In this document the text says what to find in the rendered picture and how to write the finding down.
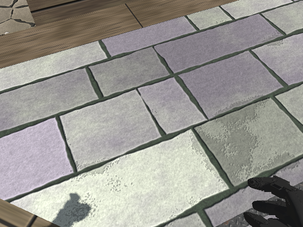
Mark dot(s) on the robot right hand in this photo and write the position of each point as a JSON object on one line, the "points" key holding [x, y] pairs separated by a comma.
{"points": [[289, 213]]}

